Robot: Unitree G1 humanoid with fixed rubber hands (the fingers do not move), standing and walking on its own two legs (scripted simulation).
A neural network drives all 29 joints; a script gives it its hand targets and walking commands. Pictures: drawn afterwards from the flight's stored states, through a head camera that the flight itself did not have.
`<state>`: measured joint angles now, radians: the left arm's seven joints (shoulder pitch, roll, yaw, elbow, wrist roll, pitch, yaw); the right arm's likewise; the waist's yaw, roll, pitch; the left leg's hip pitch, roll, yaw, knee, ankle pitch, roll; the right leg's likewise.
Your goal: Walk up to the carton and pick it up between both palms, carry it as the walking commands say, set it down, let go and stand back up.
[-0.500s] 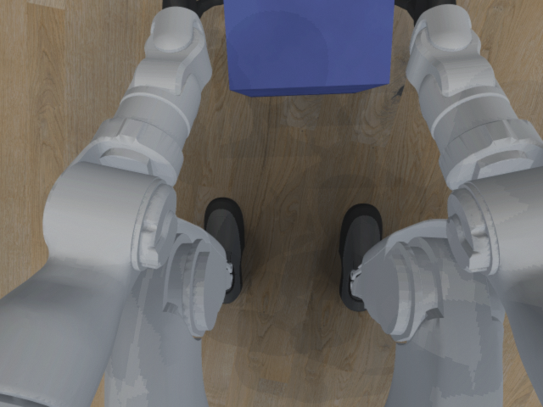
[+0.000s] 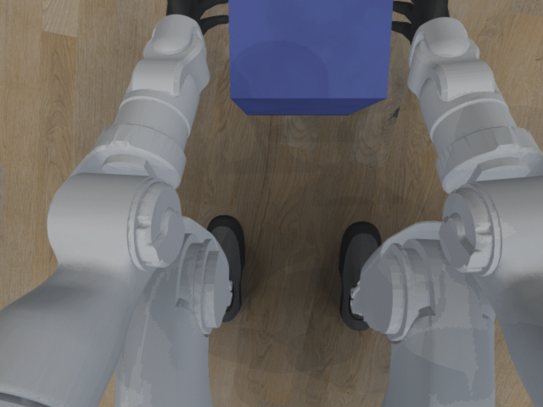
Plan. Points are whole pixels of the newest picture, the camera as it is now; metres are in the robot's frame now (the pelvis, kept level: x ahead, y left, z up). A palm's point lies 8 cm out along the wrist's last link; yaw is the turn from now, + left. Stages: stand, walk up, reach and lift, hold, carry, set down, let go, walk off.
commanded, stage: reach and lift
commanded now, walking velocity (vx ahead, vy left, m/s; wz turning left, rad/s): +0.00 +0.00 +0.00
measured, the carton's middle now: (302, 49) +0.52 -0.01 -0.25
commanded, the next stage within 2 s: none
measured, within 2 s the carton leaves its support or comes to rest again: neither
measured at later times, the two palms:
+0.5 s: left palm (166, 14) +0.52 +0.12 -0.11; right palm (431, 23) +0.52 -0.14 -0.14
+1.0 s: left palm (163, 16) +0.51 +0.12 -0.08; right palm (452, 9) +0.52 -0.14 -0.10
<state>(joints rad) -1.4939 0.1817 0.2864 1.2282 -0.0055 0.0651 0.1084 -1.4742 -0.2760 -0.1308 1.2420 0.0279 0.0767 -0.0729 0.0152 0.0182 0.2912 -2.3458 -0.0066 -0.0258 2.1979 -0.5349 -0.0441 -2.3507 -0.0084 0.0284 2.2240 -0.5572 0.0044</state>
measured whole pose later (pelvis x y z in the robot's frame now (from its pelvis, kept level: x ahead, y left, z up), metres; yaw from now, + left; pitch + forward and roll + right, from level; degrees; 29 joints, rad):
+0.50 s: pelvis +0.00 +0.01 +0.01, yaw -3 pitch +41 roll +1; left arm -1.28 0.03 0.43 0.92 0.09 0.14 0.13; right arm -1.32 -0.21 -0.19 1.08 -0.06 0.17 -0.11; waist 0.06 0.03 0.13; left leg -2.32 -0.08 -0.05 2.16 -0.56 -0.08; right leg -2.34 0.05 0.07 2.16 -0.54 0.06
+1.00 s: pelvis +0.00 +0.01 +0.04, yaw -4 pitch +43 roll +2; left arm -1.17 -0.05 0.50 0.68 0.14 0.19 0.14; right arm -1.28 -0.14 -0.21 0.92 -0.08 0.25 -0.16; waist 0.05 0.01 0.10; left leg -2.27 -0.06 -0.07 2.08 -0.55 -0.09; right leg -2.31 0.07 0.06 2.08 -0.51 0.05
